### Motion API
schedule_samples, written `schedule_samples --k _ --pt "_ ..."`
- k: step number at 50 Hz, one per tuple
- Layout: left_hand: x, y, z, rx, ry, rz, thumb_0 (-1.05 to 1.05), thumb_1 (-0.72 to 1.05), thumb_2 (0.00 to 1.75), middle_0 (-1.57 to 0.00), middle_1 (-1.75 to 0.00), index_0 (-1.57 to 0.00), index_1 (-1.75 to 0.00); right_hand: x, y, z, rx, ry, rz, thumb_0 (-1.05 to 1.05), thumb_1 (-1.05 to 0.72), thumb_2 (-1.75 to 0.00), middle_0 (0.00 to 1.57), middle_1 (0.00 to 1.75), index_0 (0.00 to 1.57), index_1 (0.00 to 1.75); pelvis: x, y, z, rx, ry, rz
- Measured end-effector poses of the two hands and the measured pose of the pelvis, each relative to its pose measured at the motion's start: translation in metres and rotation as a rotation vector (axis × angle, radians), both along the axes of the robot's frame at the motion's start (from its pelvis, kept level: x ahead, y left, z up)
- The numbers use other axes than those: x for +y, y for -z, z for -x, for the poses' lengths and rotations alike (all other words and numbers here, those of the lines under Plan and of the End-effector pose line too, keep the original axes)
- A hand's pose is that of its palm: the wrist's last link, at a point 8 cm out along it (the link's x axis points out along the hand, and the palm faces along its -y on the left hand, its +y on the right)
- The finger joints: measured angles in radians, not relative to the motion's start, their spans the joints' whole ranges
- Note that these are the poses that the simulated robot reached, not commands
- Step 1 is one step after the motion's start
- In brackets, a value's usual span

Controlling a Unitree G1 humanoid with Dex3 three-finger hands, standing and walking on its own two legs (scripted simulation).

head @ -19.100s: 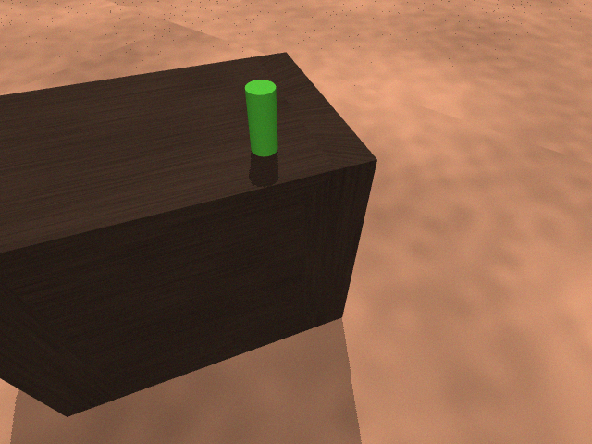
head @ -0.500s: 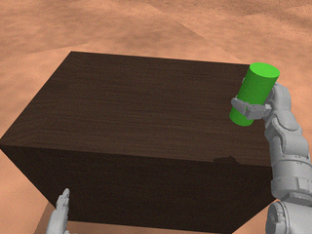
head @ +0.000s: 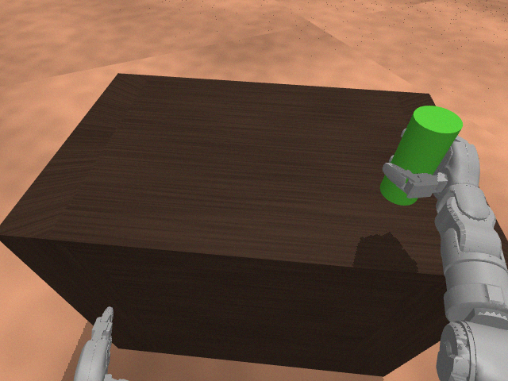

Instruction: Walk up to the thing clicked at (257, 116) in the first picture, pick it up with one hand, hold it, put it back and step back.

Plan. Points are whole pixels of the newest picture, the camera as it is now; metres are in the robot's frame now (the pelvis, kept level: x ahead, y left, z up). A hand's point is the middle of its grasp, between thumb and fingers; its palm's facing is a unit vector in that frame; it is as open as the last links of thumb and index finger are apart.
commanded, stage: lower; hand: right
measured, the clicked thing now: (415, 159) +0.43 -0.20 +0.16
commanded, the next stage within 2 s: loosen in 1.10 s
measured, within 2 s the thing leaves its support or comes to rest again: rests again in 0.90 s
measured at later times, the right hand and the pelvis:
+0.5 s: hand (398, 187) +0.43 -0.21 +0.08, palm faces +0.18 +0.98 +0.00, open 9.2 cm; pelvis -0.01 +0.00 -0.01, yaw +0 degrees
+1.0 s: hand (393, 196) +0.44 -0.21 +0.05, palm faces +0.18 +0.98 +0.01, open 9.2 cm; pelvis -0.01 +0.00 -0.02, yaw +0 degrees
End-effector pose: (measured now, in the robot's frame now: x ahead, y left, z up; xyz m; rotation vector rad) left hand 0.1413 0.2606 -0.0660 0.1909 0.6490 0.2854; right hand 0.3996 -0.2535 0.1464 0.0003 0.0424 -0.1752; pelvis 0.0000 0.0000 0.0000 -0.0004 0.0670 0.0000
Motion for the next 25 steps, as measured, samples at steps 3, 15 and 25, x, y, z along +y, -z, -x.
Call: schedule_samples --k 3,15,25 --pt "0.001 0.000 0.000 0.012 -0.006 0.001 -0.01 -0.52 0.05 -0.06 -0.05 -0.06 -0.05 -0.002 0.007 -0.001 0.008 0.004 -0.004 -0.02 0.36 -1.12 0.77 1.14 0.80 1.16 0.000 0.000 -0.001 0.005 0.000 -0.001" --pt "0.003 0.004 0.007 0.057 -0.012 -0.011 -0.01 -0.52 0.06 -0.06 -0.04 -0.05 -0.05 0.000 0.048 0.000 0.037 -0.011 -0.013 -0.02 0.36 -1.12 0.77 1.14 0.80 1.16 -0.001 0.005 0.003 0.037 -0.004 -0.005" --pt "0.003 0.008 0.011 0.069 -0.019 -0.027 -0.01 -0.52 0.06 -0.06 -0.04 -0.05 -0.05 -0.003 0.062 -0.005 0.020 0.008 -0.009 -0.01 0.36 -1.13 0.76 1.15 0.79 1.17 -0.001 0.010 0.005 0.068 -0.005 -0.009"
